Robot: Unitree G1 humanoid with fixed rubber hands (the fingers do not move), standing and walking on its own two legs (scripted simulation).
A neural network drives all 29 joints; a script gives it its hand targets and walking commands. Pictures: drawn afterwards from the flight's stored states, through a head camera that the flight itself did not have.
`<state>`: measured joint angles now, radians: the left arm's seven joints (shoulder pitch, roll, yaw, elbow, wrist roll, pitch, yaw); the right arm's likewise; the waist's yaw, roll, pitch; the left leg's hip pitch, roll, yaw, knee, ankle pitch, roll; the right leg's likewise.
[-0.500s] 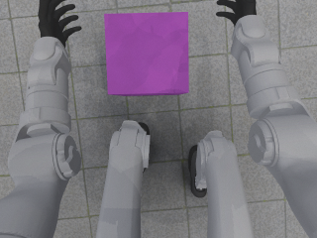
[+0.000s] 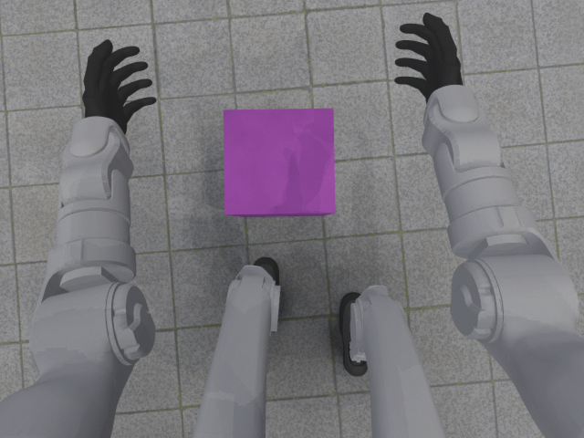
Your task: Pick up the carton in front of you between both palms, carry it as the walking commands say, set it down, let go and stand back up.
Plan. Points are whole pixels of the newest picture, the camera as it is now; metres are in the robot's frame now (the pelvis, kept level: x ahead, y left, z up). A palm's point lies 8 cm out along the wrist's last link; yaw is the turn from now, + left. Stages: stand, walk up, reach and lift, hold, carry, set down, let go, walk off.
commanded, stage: set down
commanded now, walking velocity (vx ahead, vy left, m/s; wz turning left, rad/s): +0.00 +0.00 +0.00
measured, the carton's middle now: (280, 170) +0.46 +0.10 -0.47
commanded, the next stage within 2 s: let go in 0.04 s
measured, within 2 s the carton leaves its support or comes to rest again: neither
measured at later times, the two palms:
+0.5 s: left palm (27, 198) +0.34 +0.29 +0.02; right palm (536, 179) +0.40 -0.14 +0.02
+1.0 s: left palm (16, 386) +0.23 +0.22 +0.11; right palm out of the picture +0.27 -0.24 +0.11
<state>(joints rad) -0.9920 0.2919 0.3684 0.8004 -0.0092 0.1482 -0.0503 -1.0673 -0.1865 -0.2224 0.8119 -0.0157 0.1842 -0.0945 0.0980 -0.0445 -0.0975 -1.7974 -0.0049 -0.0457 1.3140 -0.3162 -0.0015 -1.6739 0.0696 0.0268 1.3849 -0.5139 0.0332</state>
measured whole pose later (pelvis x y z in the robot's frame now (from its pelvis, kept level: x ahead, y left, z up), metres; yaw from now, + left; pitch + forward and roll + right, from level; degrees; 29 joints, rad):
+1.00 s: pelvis +0.09 -0.02 +0.18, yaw +4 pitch +1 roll +1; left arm 0.25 0.22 0.03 0.41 -0.01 0.06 -0.08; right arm 0.21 -0.20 -0.06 0.46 -0.02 0.04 0.04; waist 0.02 -0.03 0.06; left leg -0.26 -0.02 -0.04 0.41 -0.17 -0.02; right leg -0.15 0.02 0.05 0.46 -0.33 -0.02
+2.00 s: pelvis +0.11 +0.01 +0.18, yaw +2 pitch +0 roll +0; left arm 0.23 0.36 0.03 0.74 0.04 0.01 0.02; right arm 0.14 -0.32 -0.03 0.84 -0.04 -0.01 -0.02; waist 0.00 -0.04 0.00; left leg -0.23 -0.03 0.01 0.49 -0.25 0.02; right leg -0.09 0.00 0.09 0.44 -0.35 0.02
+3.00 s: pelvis +0.09 +0.01 +0.18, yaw +2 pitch -2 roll +0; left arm 0.17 0.39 0.00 0.97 0.02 -0.01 0.02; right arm 0.10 -0.37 -0.02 1.06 -0.01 -0.01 -0.01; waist -0.01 -0.03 0.03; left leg -0.17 -0.02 -0.01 0.38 -0.17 0.02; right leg -0.03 0.01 0.08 0.34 -0.27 0.01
